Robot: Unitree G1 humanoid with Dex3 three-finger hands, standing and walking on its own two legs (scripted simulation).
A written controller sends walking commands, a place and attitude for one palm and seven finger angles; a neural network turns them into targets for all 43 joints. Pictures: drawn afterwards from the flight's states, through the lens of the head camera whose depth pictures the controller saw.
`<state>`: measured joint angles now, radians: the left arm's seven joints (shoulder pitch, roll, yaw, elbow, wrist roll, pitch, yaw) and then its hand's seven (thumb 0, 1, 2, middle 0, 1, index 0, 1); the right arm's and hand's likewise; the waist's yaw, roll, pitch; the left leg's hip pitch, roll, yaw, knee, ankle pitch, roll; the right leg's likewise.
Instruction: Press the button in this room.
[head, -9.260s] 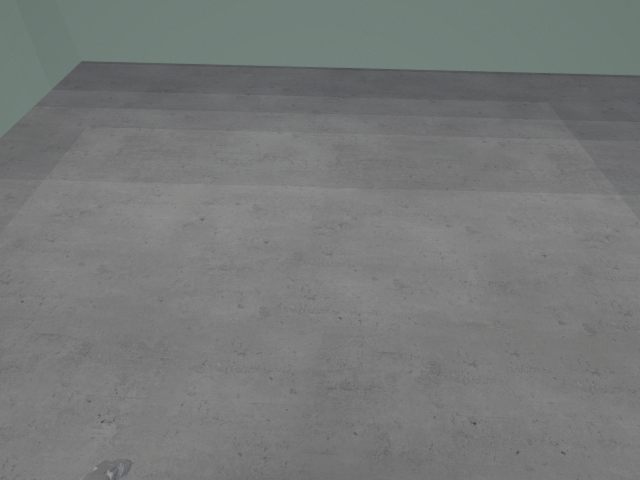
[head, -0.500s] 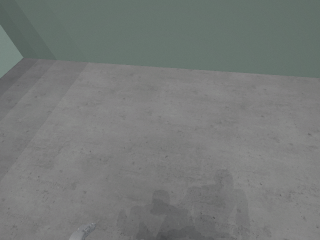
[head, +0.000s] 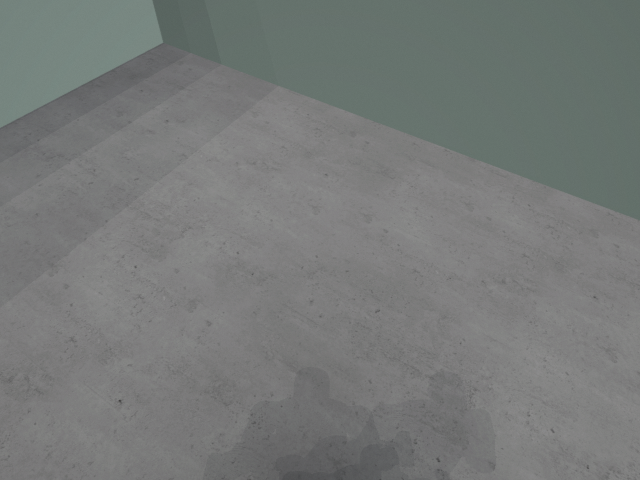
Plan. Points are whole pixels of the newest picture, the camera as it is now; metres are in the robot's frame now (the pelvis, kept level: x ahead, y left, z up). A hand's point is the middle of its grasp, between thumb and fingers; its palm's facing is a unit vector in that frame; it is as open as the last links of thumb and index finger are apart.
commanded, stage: turn or walk to find it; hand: left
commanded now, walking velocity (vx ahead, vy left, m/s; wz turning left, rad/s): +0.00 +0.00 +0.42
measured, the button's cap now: out of the picture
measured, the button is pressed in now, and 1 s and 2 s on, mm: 0 0 0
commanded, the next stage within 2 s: none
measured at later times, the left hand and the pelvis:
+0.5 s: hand out of the picture +0.05 +0.17 -0.13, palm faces +0.18 -0.94 -0.29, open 7.4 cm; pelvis -0.03 -0.04 +0.01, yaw +11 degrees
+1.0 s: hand out of the picture -0.14 +0.16 -0.17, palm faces +0.47 -0.85 -0.24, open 7.4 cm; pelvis -0.07 -0.03 +0.00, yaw +25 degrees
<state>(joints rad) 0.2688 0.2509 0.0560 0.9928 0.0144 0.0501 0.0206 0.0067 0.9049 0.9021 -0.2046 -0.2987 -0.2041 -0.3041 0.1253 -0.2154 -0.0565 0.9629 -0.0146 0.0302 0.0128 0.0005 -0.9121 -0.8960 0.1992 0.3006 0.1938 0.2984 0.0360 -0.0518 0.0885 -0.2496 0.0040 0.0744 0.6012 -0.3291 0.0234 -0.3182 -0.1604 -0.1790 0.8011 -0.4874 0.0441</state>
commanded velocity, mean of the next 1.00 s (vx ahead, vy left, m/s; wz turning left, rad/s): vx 0.00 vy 0.00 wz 0.42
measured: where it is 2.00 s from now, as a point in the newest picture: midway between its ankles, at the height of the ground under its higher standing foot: outside the picture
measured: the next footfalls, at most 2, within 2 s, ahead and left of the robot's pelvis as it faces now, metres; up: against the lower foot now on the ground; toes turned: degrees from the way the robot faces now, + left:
right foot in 0.44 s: +0.04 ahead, -0.13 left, +0.00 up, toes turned +5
left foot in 0.98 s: -0.09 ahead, +0.08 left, +0.00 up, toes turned +30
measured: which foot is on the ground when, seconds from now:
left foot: down 0.00-0.44, up 0.46-0.96, down 0.98-1.00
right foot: up 0.00-0.42, down 0.44-0.98, up 1.00-1.00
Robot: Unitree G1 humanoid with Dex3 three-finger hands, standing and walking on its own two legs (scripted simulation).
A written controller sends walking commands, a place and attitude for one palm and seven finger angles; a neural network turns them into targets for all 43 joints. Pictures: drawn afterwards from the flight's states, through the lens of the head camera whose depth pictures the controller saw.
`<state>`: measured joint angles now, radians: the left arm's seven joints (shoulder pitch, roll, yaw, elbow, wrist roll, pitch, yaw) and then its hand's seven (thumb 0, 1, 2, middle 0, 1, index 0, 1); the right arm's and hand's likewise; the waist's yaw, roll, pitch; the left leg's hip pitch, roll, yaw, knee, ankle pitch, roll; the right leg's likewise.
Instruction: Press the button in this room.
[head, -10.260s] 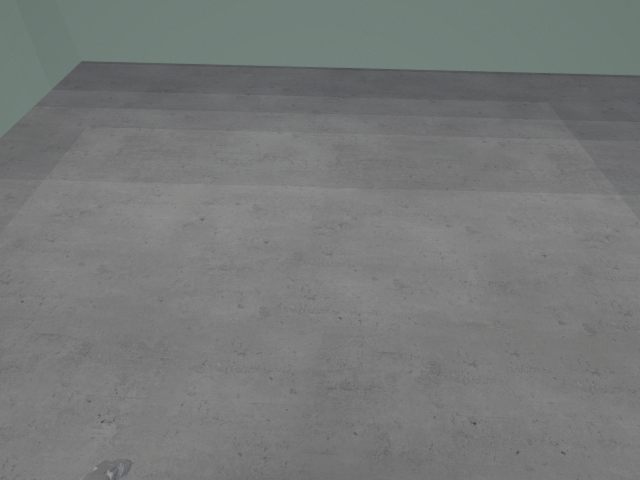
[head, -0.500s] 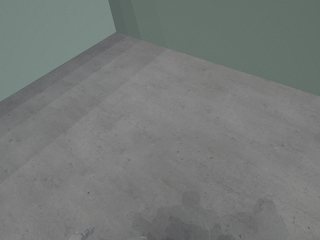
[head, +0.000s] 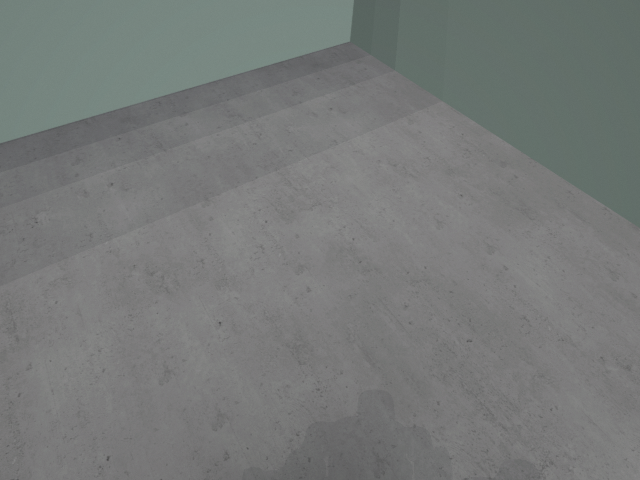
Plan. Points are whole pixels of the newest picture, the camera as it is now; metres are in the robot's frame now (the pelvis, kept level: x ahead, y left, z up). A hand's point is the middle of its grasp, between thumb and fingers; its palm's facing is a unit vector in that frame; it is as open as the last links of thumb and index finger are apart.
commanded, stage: turn or walk to find it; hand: left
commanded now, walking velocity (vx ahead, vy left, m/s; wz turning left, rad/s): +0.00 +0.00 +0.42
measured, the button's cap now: out of the picture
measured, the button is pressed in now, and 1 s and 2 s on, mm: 0 0 0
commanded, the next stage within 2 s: none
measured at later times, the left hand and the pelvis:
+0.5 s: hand out of the picture +0.07 +0.19 -0.14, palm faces +0.17 -0.95 -0.28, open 7.4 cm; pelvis -0.02 -0.02 +0.01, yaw +10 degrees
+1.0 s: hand out of the picture -0.11 +0.18 -0.17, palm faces +0.46 -0.85 -0.24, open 7.4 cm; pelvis -0.04 -0.01 +0.00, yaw +25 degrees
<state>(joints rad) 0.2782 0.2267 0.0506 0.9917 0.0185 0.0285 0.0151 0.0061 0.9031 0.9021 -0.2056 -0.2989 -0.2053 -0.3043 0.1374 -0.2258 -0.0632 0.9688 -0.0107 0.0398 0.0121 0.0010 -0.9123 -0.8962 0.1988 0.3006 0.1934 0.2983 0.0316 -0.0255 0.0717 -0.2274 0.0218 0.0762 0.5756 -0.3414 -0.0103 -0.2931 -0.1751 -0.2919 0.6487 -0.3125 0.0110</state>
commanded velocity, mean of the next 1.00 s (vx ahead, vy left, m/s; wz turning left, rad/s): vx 0.00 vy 0.00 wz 0.42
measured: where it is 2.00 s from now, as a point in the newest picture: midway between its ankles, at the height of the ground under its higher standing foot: outside the picture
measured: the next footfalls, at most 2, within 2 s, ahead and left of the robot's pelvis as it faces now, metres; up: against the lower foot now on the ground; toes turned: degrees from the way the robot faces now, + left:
right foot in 0.48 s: +0.03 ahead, -0.12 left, +0.00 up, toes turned +6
left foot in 0.98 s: -0.06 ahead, +0.10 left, +0.00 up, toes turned +30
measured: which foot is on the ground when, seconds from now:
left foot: down 0.00-0.50, up 0.52-0.96, down 0.98-1.00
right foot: up 0.00-0.46, down 0.48-1.00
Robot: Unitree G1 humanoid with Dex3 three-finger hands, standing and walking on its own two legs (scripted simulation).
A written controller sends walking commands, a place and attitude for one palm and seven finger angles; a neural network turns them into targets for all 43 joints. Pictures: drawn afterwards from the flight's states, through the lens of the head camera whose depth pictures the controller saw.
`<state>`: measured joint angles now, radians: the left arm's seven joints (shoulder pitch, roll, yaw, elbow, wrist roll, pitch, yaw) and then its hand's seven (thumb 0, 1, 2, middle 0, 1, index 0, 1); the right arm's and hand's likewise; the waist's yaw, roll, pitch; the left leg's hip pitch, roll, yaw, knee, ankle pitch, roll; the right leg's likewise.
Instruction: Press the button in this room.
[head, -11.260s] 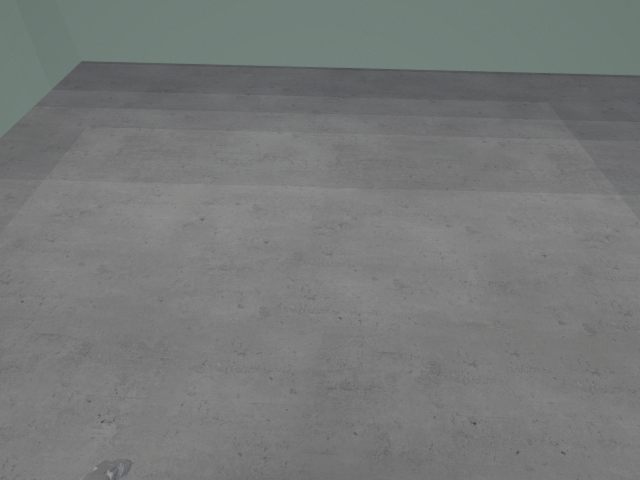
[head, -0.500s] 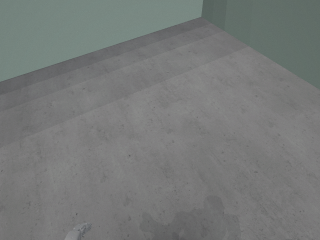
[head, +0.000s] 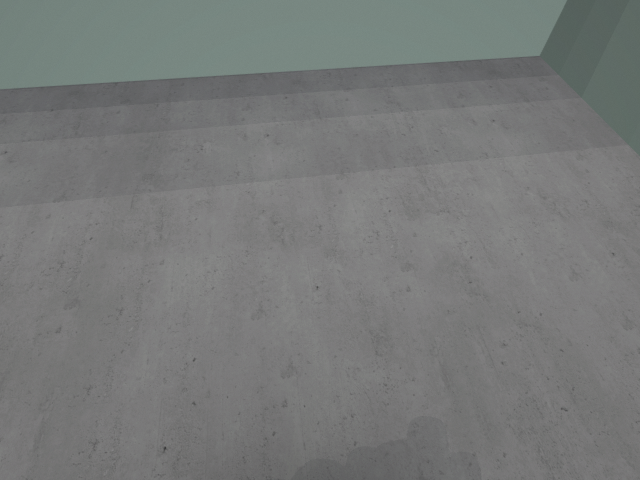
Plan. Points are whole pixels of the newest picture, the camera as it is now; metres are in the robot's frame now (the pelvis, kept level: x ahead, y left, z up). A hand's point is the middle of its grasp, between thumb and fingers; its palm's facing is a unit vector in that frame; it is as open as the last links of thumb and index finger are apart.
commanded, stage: turn or walk to find it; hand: left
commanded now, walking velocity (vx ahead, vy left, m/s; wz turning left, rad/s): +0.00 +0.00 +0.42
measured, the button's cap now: out of the picture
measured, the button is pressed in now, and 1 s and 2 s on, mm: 0 0 0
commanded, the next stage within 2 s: none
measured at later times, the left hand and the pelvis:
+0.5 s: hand out of the picture +0.08 +0.18 -0.13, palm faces +0.17 -0.94 -0.29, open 7.4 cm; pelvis -0.01 -0.03 +0.00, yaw +10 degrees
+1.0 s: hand out of the picture -0.11 +0.13 -0.15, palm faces +0.46 -0.85 -0.26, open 7.4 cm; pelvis -0.03 -0.05 +0.01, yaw +25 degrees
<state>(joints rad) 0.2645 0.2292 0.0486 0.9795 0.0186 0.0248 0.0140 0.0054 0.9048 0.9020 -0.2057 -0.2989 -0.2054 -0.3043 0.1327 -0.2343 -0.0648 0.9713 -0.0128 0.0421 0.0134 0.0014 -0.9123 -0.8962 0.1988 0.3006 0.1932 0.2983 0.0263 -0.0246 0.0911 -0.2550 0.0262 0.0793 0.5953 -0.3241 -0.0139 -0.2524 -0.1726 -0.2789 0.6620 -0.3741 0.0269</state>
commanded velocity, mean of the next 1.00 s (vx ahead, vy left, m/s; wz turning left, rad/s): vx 0.00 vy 0.00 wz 0.42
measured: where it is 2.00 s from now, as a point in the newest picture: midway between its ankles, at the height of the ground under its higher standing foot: outside the picture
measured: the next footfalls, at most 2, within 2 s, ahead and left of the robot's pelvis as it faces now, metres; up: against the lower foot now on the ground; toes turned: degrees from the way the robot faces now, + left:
right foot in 0.48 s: +0.05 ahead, -0.12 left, +0.00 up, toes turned +6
left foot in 1.08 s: -0.08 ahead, +0.07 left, +0.00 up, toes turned +32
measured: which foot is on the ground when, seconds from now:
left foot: down 0.00-0.48, up 0.50-1.00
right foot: down 0.00-0.00, up 0.02-0.46, down 0.48-1.00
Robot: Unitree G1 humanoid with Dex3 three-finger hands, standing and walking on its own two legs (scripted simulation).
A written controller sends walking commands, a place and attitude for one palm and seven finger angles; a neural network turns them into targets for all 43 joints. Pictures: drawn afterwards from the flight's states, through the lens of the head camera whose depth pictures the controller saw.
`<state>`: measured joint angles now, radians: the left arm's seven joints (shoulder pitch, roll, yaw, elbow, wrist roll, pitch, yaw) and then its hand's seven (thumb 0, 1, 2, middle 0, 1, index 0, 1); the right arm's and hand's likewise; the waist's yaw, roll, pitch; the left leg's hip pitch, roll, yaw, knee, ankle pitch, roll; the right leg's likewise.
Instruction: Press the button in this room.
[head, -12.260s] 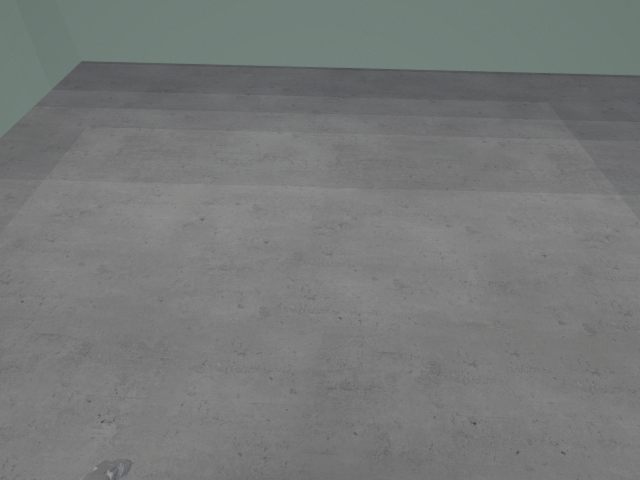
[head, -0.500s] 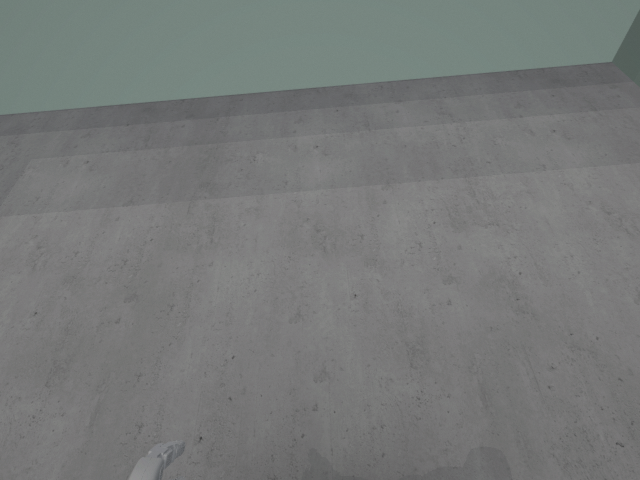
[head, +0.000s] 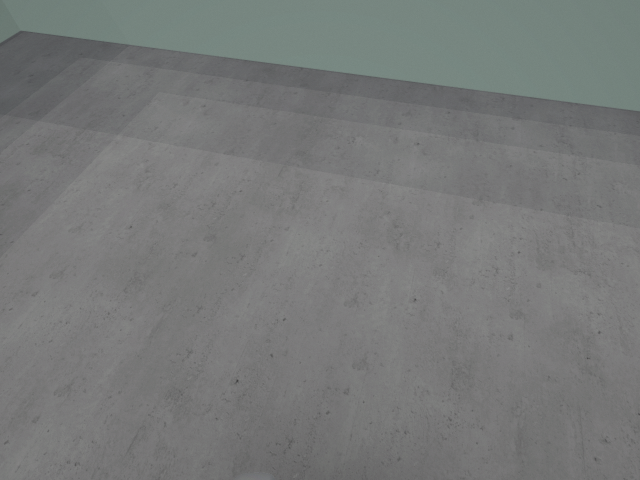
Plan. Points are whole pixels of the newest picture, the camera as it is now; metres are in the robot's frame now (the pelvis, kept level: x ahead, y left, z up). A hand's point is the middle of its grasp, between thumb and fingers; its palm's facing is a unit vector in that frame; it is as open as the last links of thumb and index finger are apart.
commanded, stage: turn or walk to find it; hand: left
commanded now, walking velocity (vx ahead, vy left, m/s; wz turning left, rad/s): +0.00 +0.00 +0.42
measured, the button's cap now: out of the picture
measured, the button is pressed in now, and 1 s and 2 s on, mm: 0 0 0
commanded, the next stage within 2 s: none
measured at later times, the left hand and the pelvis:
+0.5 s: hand out of the picture +0.07 +0.23 -0.15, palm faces +0.19 -0.94 -0.27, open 7.4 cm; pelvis -0.01 +0.01 +0.00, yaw +11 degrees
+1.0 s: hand out of the picture -0.09 +0.18 -0.17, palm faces +0.46 -0.85 -0.26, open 7.3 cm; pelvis -0.03 -0.01 +0.00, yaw +26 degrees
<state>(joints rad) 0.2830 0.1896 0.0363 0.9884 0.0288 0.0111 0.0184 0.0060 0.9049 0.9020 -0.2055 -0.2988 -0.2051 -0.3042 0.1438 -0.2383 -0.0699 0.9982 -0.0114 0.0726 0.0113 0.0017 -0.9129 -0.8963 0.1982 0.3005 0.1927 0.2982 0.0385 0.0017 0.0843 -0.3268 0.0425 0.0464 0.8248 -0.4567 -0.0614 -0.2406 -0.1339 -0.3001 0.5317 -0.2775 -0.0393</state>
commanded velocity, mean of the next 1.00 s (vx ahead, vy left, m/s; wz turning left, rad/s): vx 0.00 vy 0.00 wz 0.42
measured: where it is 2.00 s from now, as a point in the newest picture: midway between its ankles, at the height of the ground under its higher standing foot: outside the picture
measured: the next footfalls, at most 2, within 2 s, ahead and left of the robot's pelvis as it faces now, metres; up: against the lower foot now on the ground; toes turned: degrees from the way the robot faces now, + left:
left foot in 0.08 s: +0.01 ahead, +0.14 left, +0.00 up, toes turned +7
right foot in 0.54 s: +0.05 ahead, -0.10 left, +0.00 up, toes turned +7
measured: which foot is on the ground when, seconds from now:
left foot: up 0.00-0.06, down 0.08-0.54, up 0.56-1.00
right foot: down 0.00-0.08, up 0.10-0.52, down 0.54-1.00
